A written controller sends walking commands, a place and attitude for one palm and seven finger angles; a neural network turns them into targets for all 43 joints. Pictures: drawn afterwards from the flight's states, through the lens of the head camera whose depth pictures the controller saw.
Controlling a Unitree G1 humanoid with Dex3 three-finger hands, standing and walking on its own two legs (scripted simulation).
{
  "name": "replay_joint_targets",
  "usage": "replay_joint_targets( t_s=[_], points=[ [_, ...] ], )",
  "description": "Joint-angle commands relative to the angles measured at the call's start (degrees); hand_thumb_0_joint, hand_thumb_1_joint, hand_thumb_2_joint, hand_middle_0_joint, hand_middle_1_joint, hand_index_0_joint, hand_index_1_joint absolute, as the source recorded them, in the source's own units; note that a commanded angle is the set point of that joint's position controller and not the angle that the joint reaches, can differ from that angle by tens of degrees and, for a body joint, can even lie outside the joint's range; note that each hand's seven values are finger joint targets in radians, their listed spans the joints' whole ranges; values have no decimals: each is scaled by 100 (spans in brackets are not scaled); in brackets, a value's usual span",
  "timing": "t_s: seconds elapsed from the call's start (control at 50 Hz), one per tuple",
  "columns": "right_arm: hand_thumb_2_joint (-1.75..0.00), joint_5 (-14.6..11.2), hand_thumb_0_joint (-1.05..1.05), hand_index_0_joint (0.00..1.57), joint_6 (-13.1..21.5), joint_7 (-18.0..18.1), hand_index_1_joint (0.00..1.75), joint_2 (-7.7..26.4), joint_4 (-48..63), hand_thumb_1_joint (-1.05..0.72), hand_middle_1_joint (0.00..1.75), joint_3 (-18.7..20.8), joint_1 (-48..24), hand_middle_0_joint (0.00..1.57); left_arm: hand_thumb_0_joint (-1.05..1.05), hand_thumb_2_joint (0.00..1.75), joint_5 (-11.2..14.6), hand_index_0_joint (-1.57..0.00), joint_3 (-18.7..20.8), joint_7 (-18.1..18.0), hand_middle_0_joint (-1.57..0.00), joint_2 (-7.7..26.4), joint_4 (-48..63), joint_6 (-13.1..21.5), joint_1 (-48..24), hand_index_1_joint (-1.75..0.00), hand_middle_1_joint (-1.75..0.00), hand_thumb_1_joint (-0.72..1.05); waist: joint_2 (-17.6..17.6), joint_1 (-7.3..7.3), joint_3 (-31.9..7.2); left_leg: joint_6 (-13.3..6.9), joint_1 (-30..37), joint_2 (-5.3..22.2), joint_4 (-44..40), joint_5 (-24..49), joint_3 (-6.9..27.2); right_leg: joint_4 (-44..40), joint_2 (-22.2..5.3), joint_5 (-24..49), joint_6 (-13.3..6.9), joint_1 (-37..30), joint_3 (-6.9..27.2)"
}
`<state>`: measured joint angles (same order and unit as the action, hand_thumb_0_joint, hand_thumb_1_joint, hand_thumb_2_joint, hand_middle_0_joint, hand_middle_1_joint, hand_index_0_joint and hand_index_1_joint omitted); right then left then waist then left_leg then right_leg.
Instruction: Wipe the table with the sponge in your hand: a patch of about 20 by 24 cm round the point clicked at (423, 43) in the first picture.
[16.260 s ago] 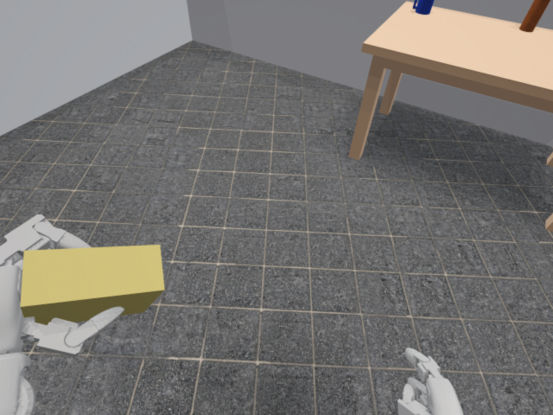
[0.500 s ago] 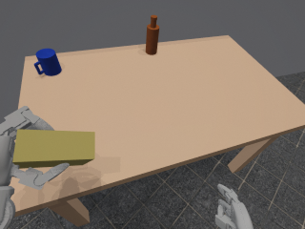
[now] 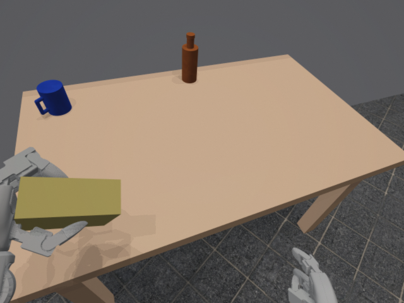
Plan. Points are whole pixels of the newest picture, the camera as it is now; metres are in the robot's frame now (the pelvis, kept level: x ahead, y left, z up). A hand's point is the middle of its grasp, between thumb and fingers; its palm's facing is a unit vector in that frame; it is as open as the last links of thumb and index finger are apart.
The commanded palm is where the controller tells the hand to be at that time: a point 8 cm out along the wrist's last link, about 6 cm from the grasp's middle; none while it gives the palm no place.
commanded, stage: look again from close up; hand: left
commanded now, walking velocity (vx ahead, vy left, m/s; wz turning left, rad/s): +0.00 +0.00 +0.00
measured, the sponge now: (84, 205) +0.23 +0.21 +0.13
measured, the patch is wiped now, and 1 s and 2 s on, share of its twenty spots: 0.00 0.00 0.00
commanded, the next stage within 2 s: come to a stop and stand still in 0.02 s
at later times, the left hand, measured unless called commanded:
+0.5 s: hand (45, 183) +0.24 +0.26 +0.16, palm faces +0.35 -0.85 -0.39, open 9.5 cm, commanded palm +0.18 +0.29 +0.17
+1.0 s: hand (40, 174) +0.26 +0.28 +0.15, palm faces +0.33 -0.85 -0.41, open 9.5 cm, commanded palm +0.20 +0.31 +0.17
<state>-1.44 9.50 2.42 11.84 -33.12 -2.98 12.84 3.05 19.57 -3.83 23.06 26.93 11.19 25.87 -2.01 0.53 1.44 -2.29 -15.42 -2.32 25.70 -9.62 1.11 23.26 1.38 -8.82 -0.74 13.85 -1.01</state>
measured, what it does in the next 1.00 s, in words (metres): shifts its weight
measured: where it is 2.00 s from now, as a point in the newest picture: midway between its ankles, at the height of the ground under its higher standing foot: outside the picture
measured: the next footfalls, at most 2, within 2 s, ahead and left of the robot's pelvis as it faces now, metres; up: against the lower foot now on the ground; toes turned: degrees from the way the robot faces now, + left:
none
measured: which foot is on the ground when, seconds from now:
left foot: down 0.00-1.00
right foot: down 0.00-1.00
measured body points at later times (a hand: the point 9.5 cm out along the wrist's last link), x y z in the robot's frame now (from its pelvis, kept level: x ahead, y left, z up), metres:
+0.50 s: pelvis +0.01 +0.01 +0.00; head +0.03 +0.02 +0.45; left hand +0.22 +0.30 +0.18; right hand +0.18 -0.22 -0.08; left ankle +0.04 +0.09 -0.74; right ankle +0.04 -0.11 -0.74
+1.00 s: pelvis +0.04 +0.03 +0.00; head +0.07 +0.06 +0.45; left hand +0.24 +0.32 +0.17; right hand +0.25 -0.18 -0.06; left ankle +0.04 +0.09 -0.74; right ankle +0.04 -0.11 -0.74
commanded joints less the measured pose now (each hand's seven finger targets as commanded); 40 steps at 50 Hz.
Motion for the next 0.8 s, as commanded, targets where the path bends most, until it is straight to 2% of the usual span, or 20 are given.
replay_joint_targets(
  t_s=[0.0, 0.02, 0.1, 0.12, 0.14, 0.2, 0.22, 0.24, 0.26, 0.28, 0.3, 0.32, 0.36, 0.42, 0.5, 0.52, 0.54, 0.62, 0.72, 0.78],
  points=[
    [-90, -32, 0, 20, 268, 96, 30, 734, 919, -90, 30, 348, -515, 20, 0, 130, 141, -120, 696, -117, -120, 834, 1133, 349, -373, -160, -160, 10, 466, 0, -813, 95, 430, 799, -521, -71, 710, -441, -703, 170, -117, -84, 592],
    [-90, -46, 0, 20, 247, 102, 30, 754, 893, -90, 30, 348, -558, 20, 0, 130, 137, -120, 822, -131, -120, 965, 1021, 306, -326, -160, -160, 10, 517, 6, -786, 122, 522, 797, -581, -25, 729, -440, -690, 115, -119, 7, 595],
    [-90, -42, 0, 20, 193, 115, 30, 738, 948, -90, 30, 327, -536, 20, 0, 130, 126, -120, 523, -98, -120, 708, 1018, 263, -480, -160, -160, 10, 430, -9, -702, 96, 462, 825, -596, -72, 716, -478, -672, 129, -96, -17, 582],
    [-90, -48, 0, 20, 185, 123, 30, 760, 918, -90, 30, 332, -597, 20, 0, 130, 113, -120, 737, -124, -120, 945, 1039, 238, -472, -160, -160, 10, 486, 10, -788, 107, 601, 831, -617, -38, 701, -473, -664, 118, -99, 24, 617],
    [-90, -49, 0, 20, 169, 131, 30, 708, 942, -90, 30, 306, -556, 20, 0, 130, 128, -120, 500, -104, -120, 687, 1090, 242, -539, -160, -160, 10, 457, -11, -799, 112, 530, 842, -645, 17, 695, -418, -661, 169, -83, -98, 541],
    [-90, -38, 0, 20, 166, 141, 30, 736, 972, -90, 30, 308, -585, 20, 0, 130, 108, -120, 515, -128, -120, 764, 1255, 236, -674, -160, -160, 10, 559, 6, -841, 118, 537, 837, -628, 134, 708, -412, -676, 307, -90, -175, 572],
    [-90, -48, 0, 20, 166, 143, 30, 754, 960, -90, 30, 303, -659, 20, 0, 130, 93, -120, 719, -158, -120, 1012, 1294, 222, -666, -160, -160, 10, 714, 23, -834, 128, 600, 822, -677, 92, 721, -411, -660, 224, -96, -114, 605],
    [-90, -37, 0, 20, 153, 145, 30, 694, 969, -90, 30, 282, -615, 20, 0, 130, 107, -120, 509, -142, -120, 754, 1293, 226, -665, -160, -160, 10, 700, 9, -846, 136, 549, 840, -694, 74, 719, -382, -655, 205, -92, -194, 533],
    [-90, 367, 0, 20, 391, 44, 30, 913, 730, -90, 30, 354, 171, 20, 0, 130, -933, -120, 3949, -233, -120, 5588, 2513, 945, -6443, -160, -160, 10, 99, 118, 348, -86, -750, 813, -1, -54, 172, -777, -583, -310, 262, 457, 703],
    [-90, 119, 0, 20, 330, 21, 30, 169, 521, -90, 30, 133, -443, 20, 0, 130, -227, -120, 1557, 8, -120, 1720, -787, 693, -3058, -160, -160, 10, -29, 17, -1005, -46, 233, 435, -42, 157, 262, -566, -727, -772, -100, 233, 684],
    [-90, 121, 0, 20, 397, 31, 30, 574, 738, -90, 30, 455, -411, 20, 0, 130, -36, -120, 1350, -17, -120, 1434, -530, 669, -1432, -160, -160, 10, 200, 328, -529, 123, 236, 434, -29, -89, 259, -962, -644, -556, -133, 93, 1287],
    [-90, 11, 0, 20, 415, -105, 30, 650, 766, -90, 30, 521, -406, 20, 0, 130, 93, -120, 739, 22, -120, 560, -685, 600, -1018, -160, -160, 10, 1087, 172, -831, 147, 507, 388, -38, -174, 111, -733, -718, -279, -283, -177, 1229],
    [-90, 33, 0, 20, 408, -188, 30, 729, 782, -90, 30, 508, -394, 20, 0, 130, 115, -120, 553, 49, -120, 729, 447, 792, -1050, -160, -160, 10, 1167, 152, -943, 114, 169, 426, -362, -477, 291, -483, -620, -469, -186, -510, 958],
    [-90, -33, 0, 20, 446, -270, 30, 640, 843, -90, 30, 444, -633, 20, 0, 130, 112, -120, 220, -9, -120, 419, 620, 791, -207, -160, -160, 10, 453, 195, -618, 66, 28, 500, -674, -992, 371, -562, -433, -1013, -74, -336, 715],
    [-90, 14, 0, 20, 435, -111, 30, 685, 844, -90, 30, 459, -534, 20, 0, 130, 29, -120, 894, -129, -120, 1079, 674, 874, -614, -160, -160, 10, -407, 190, -431, 64, -349, 538, -872, -1219, 576, -540, -320, -1079, 43, -449, 564],
    [-90, -12, 0, 20, 423, -75, 30, 707, 820, -90, 30, 443, -665, 20, 0, 130, 18, -120, 1254, -180, -120, 1444, 882, 899, -880, -160, -160, 10, -101, 152, -437, 53, -326, 558, -918, -1179, 604, -437, -295, -948, 47, -449, 535],
    [-90, 17, 0, 20, 414, -26, 30, 644, 839, -90, 30, 423, -625, 20, 0, 130, 32, -120, 1134, -157, -120, 1248, 833, 947, -1006, -160, -160, 10, 56, 135, -494, 12, -390, 612, -965, -1187, 684, -307, -332, -742, 47, -607, 436],
    [-90, 33, 0, 20, 516, 17, 30, 602, 810, -90, 30, 394, -674, 20, 0, 130, 22, -120, 1181, -152, -120, 1372, 1347, 1036, -1383, -160, -160, 10, 1076, 125, -891, 57, 21, 609, -723, -66, 613, 84, -398, 380, -17, -920, 428],
    [-90, 51, 0, 20, 596, -114, 30, 597, 717, -90, 30, 433, -558, 20, 0, 130, 28, -120, 740, -132, -120, 861, 1603, 982, -733, -160, -160, 10, 1089, 115, -1391, 350, 959, 651, -180, 2455, 474, 196, -394, 1261, -48, -836, 264],
    [-90, 78, 0, 20, 443, -162, 30, 680, 685, -90, 30, 508, -383, 20, 0, 130, 28, -120, 662, -120, -120, 744, 1370, 855, -357, -160, -160, 10, 777, 93, -1235, 495, 915, 820, -212, 3114, 522, 248, -368, 1107, -22, -744, 137]
  ],
)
